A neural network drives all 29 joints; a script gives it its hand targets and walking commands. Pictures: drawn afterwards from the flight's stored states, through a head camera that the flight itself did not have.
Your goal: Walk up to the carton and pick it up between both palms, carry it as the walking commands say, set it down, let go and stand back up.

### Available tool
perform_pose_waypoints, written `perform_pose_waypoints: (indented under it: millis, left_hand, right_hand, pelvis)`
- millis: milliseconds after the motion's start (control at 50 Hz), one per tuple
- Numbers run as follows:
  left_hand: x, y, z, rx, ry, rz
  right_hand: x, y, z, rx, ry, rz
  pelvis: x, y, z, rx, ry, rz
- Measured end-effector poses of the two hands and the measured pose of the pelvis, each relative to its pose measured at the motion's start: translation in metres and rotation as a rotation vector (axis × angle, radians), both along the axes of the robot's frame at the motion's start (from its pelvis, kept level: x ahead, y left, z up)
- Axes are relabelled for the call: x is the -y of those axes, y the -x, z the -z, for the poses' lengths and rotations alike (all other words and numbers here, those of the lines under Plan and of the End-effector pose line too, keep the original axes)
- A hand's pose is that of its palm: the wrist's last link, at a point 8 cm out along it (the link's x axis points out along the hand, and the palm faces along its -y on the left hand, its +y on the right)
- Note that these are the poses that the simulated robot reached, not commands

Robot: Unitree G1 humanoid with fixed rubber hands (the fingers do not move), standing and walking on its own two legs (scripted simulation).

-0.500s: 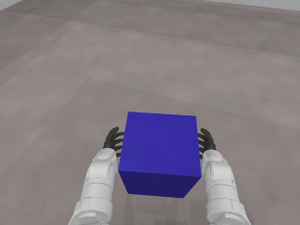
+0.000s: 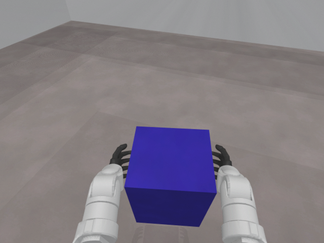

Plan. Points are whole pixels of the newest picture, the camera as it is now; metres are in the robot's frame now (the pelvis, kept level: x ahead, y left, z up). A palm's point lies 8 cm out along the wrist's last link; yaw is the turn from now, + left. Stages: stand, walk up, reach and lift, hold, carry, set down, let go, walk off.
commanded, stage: reach and lift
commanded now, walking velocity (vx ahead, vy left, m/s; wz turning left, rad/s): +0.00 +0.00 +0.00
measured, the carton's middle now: (169, 179) +0.31 -0.01 -0.02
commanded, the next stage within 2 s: hold in 0.88 s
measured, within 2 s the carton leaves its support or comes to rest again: neither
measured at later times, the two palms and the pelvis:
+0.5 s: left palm (112, 169) +0.30 +0.14 +0.04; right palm (221, 172) +0.30 -0.14 +0.03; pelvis +0.00 +0.01 +0.00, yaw +0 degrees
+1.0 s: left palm (111, 178) +0.27 +0.14 +0.04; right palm (222, 179) +0.28 -0.14 +0.03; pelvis +0.00 +0.00 +0.00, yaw +0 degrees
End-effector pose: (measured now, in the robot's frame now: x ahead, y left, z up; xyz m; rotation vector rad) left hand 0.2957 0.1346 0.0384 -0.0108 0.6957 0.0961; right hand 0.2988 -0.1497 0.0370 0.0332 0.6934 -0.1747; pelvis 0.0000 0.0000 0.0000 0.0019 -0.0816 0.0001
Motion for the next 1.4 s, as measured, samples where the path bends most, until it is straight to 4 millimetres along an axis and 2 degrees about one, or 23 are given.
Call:
perform_pose_waypoints:
  millis: [260,620,840,1080,1240,1400]
  left_hand:
    - [-0.011,0.007,0.001,-0.022,-0.009,-0.009]
    - [-0.008,-0.002,-0.002,-0.017,-0.021,0.004]
    - [-0.008,0.01,0.0,-0.026,-0.044,0.018]
    - [-0.009,0.023,0.001,-0.025,-0.033,0.02]
    - [-0.006,0.018,-0.002,-0.015,-0.021,0.014]
    - [-0.005,0.012,-0.003,-0.012,-0.025,0.01]
  right_hand:
    - [-0.011,0.005,0.004,-0.022,-0.003,-0.016]
    - [-0.007,0.0,0.004,-0.017,-0.002,-0.015]
    - [-0.008,0.009,0.004,-0.027,0.027,-0.044]
    - [-0.009,0.023,0.003,-0.026,0.024,-0.03]
    - [-0.006,0.023,0.003,-0.014,-0.009,0.001]
    - [-0.005,0.015,0.003,-0.011,-0.005,-0.01]
  pelvis:
    - [-0.006,0.003,0.0,0.019,0.002,-0.003]
    - [-0.005,-0.006,-0.001,0.006,0.003,0.008]
    - [-0.003,-0.007,-0.003,0.017,0.003,0.007]
    - [-0.006,0.008,0.0,0.038,0.0,0.008]
    - [-0.008,0.015,0.002,0.038,-0.002,0.01]
    - [-0.004,0.007,0.001,0.029,-0.001,0.009]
